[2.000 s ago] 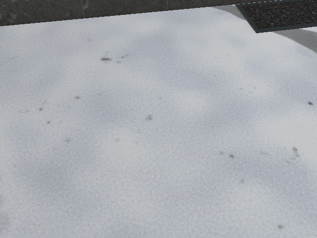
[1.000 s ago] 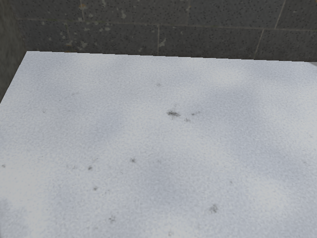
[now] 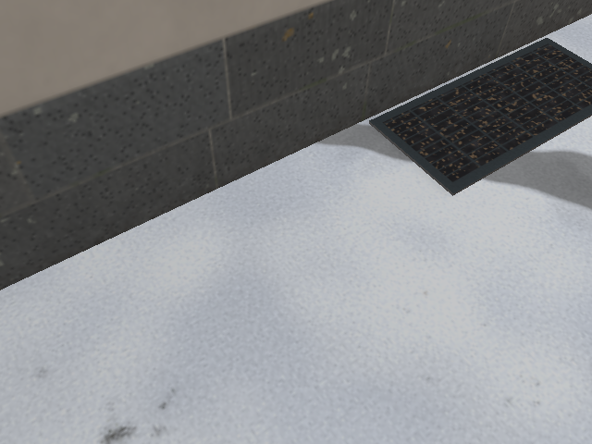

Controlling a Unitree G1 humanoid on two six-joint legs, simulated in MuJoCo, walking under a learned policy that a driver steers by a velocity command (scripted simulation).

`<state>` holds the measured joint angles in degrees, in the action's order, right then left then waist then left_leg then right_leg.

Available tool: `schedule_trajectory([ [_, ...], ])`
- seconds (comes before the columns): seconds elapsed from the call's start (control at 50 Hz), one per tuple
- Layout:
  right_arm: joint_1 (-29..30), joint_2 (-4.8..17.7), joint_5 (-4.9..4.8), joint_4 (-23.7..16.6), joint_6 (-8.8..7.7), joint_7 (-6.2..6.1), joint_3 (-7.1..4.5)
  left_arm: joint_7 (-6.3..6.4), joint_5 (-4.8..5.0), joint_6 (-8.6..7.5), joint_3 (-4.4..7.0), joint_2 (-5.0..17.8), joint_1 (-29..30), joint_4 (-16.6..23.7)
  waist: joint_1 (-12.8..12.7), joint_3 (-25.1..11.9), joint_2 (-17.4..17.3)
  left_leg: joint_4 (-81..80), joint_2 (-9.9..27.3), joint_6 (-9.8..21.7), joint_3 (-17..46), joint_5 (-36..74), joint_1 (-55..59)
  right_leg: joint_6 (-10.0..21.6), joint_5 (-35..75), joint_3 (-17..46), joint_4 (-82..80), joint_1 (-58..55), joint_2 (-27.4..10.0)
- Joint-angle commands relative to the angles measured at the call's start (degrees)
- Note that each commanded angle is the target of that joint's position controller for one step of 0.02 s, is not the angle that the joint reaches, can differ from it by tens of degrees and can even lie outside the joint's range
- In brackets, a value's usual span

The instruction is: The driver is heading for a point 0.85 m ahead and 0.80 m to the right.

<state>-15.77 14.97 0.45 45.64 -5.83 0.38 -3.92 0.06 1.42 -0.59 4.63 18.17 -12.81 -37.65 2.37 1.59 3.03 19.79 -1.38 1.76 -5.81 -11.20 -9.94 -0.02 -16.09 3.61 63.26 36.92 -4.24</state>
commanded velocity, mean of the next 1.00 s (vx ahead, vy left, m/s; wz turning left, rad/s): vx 0.50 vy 0.00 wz -0.60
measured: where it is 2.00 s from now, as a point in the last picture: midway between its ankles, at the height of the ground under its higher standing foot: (511, 279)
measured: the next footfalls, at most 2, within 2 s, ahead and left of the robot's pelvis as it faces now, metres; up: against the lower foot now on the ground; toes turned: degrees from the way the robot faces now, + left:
right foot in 0.28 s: +0.30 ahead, -0.17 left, +0.00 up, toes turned -12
left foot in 0.76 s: +0.62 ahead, -0.06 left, +0.00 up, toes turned -31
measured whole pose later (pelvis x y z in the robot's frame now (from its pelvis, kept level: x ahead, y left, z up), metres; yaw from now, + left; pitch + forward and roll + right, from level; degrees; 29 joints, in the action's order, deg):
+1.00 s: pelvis +0.53 -0.13 +0.00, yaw -36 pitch +1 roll +2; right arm -16.7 15.6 0.5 45.1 -5.3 0.4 -3.6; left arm 0.1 1.4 -0.4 4.3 18.4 -13.3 -36.4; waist 2.7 1.5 2.8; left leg 20.1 -0.9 1.5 -5.6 -11.9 -9.4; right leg -0.3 -16.1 3.5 62.6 36.3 -3.8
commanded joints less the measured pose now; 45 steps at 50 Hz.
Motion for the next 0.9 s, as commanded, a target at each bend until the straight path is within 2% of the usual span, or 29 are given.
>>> schedule_trajectory([
  [0.02,3.3,9.0,-0.02,-3.2,-0.94,-0.28,-2.09,-0.42,-0.14,-0.52,0.18,1.7,0.9,4.5,-1.2,-0.9,-7.0,-11.0,16.8,9.6,9.8,12.2,4.5,-0.7,7.2,2.0,-5.3,5.5,-2.9],
  [0.1,1.8,10.6,-0.47,-1.9,-0.02,-0.62,-2.22,-1.86,-0.12,-1.28,-0.52,0.5,7.9,6.0,1.5,0.8,-6.5,-10.6,15.2,7.3,1.9,14.6,6.1,0.0,17.0,-1.9,-18.1,2.3,-1.8],
  [0.14,0.0,11.6,-0.94,-1.0,0.53,-0.63,-2.46,-2.56,0.02,-1.32,-0.69,0.3,11.0,7.2,2.6,1.9,-6.5,-10.1,16.0,6.8,0.2,14.8,8.5,0.8,16.6,-3.6,-22.2,1.6,-1.2],
  [0.18,-0.9,12.8,-1.6,-0.4,1.2,-0.56,-2.82,-3.13,0.11,-1.21,-0.51,0.9,12.7,8.5,2.5,2.8,-6.9,-8.6,17.4,6.0,-1.0,18.5,11.7,2.1,13.0,-5.0,-25.0,1.1,-0.4],
  [0.22,-0.5,14.4,-2.25,-0.3,1.89,-0.78,-3.32,-3.36,-0.28,-0.95,0.36,2.6,11.0,8.9,0.3,1.0,-8.4,-2.6,17.8,4.9,-3.3,35.1,14.2,4.4,6.9,-7.7,-26.7,-3.8,2.5],
  [0.24,-0.2,15.3,-2.58,-0.4,2.29,-0.99,-3.6,-3.26,-0.49,-0.69,1.22,4.1,7.4,8.4,-2.1,-1.5,-9.2,3.7,17.5,4.2,-4.5,45.0,14.6,5.8,4.3,-9.4,-27.4,-9.2,4.8],
  [0.26,0.6,15.2,-2.88,-0.6,2.7,-1.19,-3.48,-2.94,-0.42,-0.49,2.7,6.4,-1.0,6.2,-7.1,-5.8,-8.3,14.6,15.9,2.8,-6.5,49.2,11.9,7.8,7.2,-10.6,-31.3,-20.6,7.5],
  [0.28,-0.1,13.0,-1.98,-1.2,2.54,-1.46,-2.61,-1.96,-0.2,0.0,4.69,10.3,-11.4,3.4,-11.7,-11.0,-5.0,30.1,13.8,0.5,-6.8,38.7,0.0,10.4,9.6,-5.3,-32.2,-38.3,6.1],
  [0.3,-4.4,4.5,1.09,-4.6,1.49,-0.83,0.13,-1.13,0.45,-0.15,5.61,17.4,-11.2,3.3,-5.6,-14.1,12.0,51.2,3.9,-3.2,-5.1,-15.4,-26.7,19.3,5.9,24.5,-34.8,-57.0,-9.5],
  [0.32,-1.0,7.3,-0.47,-5.9,-0.72,-0.12,0.31,-1.56,0.03,-1.35,4.46,14.9,-12.7,5.7,-8.5,-25.0,9.0,60.7,0.0,-3.1,9.4,-23.8,-34.2,25.2,-4.1,45.5,-44.5,-61.6,-15.7],
  [0.34,4.9,11.1,-2.79,-7.5,-1.81,0.4,-0.73,-1.9,-0.48,-2.27,3.26,10.9,-11.2,4.8,-9.8,-17.6,4.2,60.6,3.1,-2.2,11.2,-18.1,-39.4,21.8,-2.0,37.5,-46.0,-57.5,-13.8],
  [0.36,6.1,10.3,-2.57,-7.9,-2.43,0.35,-0.25,-1.84,-0.28,-2.7,2.67,9.2,-8.6,4.6,-7.7,-11.8,1.6,55.7,5.4,-1.3,10.7,-13.2,-38.1,19.6,1.7,30.2,-45.9,-49.4,-11.4],
  [0.38,6.1,10.2,-1.08,-7.1,-2.5,-0.08,-0.34,-1.72,-0.37,-2.75,2.03,7.5,-4.4,5.1,-5.0,-8.2,-1.7,50.8,7.2,-1.6,10.6,-10.2,-34.3,17.9,7.4,24.9,-46.2,-41.1,-9.0],
  [0.4,5.2,10.8,-0.27,-6.8,-1.99,-0.17,-0.78,-1.52,-0.95,-2.8,1.43,6.1,-1.6,5.9,-2.9,-6.6,-0.9,47.5,8.3,-2.0,11.0,-8.2,-30.1,17.3,13.2,21.3,-47.3,-35.1,-7.4],
  [0.44,4.1,10.0,0.18,-6.5,-0.73,-0.03,-0.8,-1.05,-1.2,-2.98,1.31,6.2,0.0,6.1,-1.1,-5.5,-0.4,43.5,8.2,-3.4,10.2,-6.6,-26.4,17.7,18.6,18.8,-49.2,-29.0,-6.2],
  [0.48,5.7,8.3,0.61,-6.9,0.08,-0.15,-0.27,-0.3,-0.98,-3.13,1.52,7.1,-1.1,5.1,-1.1,-4.0,-1.1,38.0,7.4,-5.0,9.1,-3.2,-25.6,17.6,21.8,15.3,-49.9,-24.7,-4.8],
  [0.52,10.1,6.7,0.66,-8.0,0.29,-0.07,0.44,0.4,-0.71,-2.94,1.79,8.0,-2.7,4.1,-2.6,-2.5,-0.7,29.5,6.2,-6.0,8.7,4.6,-25.2,16.1,20.2,12.6,-49.8,-22.8,-2.7],
  [0.58,16.5,5.5,0.09,-9.4,-0.01,0.54,1.08,0.87,-0.3,-2.47,1.91,8.4,-5.2,2.7,-5.2,-1.4,0.8,17.3,3.3,-6.0,8.5,14.3,-20.7,13.5,13.9,11.6,-48.9,-21.0,-0.7],
  [0.62,19.0,6.2,-0.56,-10.3,-0.35,0.93,0.9,0.86,-0.02,-2.27,2.02,8.6,-7.2,1.6,-6.3,-1.2,1.3,13.6,2.1,-5.6,9.1,15.8,-18.7,12.9,11.1,13.9,-47.6,-22.0,-1.5],
  [0.68,18.9,8.3,-0.85,-10.8,-0.9,1.33,-0.06,0.98,0.18,-1.84,1.87,7.8,-8.3,0.6,-5.7,-1.3,2.7,9.6,1.5,-4.0,10.7,11.3,-17.0,11.8,8.6,19.0,-42.8,-26.6,-3.2],
  [0.72,14.7,9.2,-0.94,-9.9,-1.35,1.22,-0.87,1.03,0.03,-1.41,1.83,7.3,-7.2,0.7,-3.2,-2.1,4.5,7.4,1.1,-2.1,9.7,7.2,-11.4,10.4,10.0,21.0,-38.8,-27.5,-2.8],
  [0.74,9.8,10.3,-0.56,-8.9,-1.57,0.88,-1.64,0.96,-0.16,-1.36,1.27,5.6,-6.9,0.9,-0.7,-4.7,4.3,5.8,1.8,-0.5,9.4,7.3,-3.7,8.8,12.0,19.6,-33.8,-26.2,-0.4],
  [0.76,1.9,13.0,0.49,-8.3,-1.84,0.42,-2.52,0.77,-0.75,-1.55,0.03,2.2,-6.8,1.8,2.7,-11.7,-0.3,6.9,10.1,3.1,16.8,5.6,9.8,6.5,7.7,15.6,-19.6,-20.5,2.9],
  [0.78,-4.4,18.1,1.33,-6.7,-1.16,0.29,-3.73,0.84,0.4,-2.06,-1.09,-1.2,-14.1,3.3,0.6,-19.5,-17.4,2.6,23.8,12.7,41.8,-4.4,29.2,2.0,-14.8,7.0,0.1,-1.0,11.1],
  [0.8,-5.0,14.4,-0.43,-6.3,-0.8,0.76,-3.2,1.01,1.17,-2.31,-0.45,4.0,-15.1,2.6,1.1,-18.4,-18.8,-1.5,26.9,14.2,53.5,-19.1,29.6,1.0,-17.7,7.2,9.8,8.3,7.0],
  [0.82,-2.5,10.1,-0.61,-7.1,-0.47,0.47,-2.06,1.01,1.02,-1.98,0.62,7.7,-9.2,2.6,2.7,-10.9,-12.2,-2.8,24.0,11.5,45.0,-20.8,23.2,0.4,-12.4,7.1,12.7,10.5,4.6],
  [0.84,0.2,8.6,-0.11,-7.4,-0.01,0.27,-1.47,1.08,0.26,-1.62,0.84,8.0,-5.0,3.3,2.3,-6.5,-8.4,-3.1,21.4,9.3,36.3,-14.3,16.3,0.2,-8.1,5.0,12.1,9.1,2.7],
  [0.86,2.1,7.4,0.2,-7.1,0.26,0.17,-1.03,0.93,-0.35,-1.58,0.96,7.3,-2.7,4.1,1.2,-3.1,-7.7,-4.3,18.9,8.6,30.3,-7.6,10.5,0.1,-5.3,4.7,9.5,7.7,1.3],
  [0.9,3.4,6.2,0.44,-6.5,0.03,-0.09,-0.61,0.3,0.22,-1.1,0.88,5.0,-3.1,4.3,-0.8,-1.3,-10.1,-7.1,15.9,7.6,22.0,-0.6,4.6,0.3,-2.6,3.7,5.7,3.3,-0.9],
])
Velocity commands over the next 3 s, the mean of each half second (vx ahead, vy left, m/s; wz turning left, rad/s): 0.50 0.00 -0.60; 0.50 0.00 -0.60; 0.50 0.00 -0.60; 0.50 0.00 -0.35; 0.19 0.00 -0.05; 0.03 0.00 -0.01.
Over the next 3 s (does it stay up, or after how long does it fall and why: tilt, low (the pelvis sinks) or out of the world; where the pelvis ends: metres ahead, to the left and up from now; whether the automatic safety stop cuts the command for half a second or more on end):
stays up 1.00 -0.77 -0.01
